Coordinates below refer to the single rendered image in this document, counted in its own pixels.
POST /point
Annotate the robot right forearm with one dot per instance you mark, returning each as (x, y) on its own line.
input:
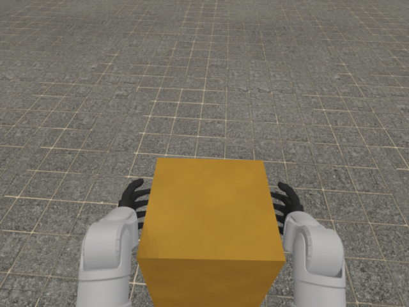
(318, 262)

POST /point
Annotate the left robot hand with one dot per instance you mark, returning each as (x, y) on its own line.
(130, 195)

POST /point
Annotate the right robot hand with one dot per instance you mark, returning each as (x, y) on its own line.
(291, 201)

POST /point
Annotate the robot left forearm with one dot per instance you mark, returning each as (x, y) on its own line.
(105, 263)

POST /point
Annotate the carton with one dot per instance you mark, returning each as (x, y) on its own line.
(210, 236)

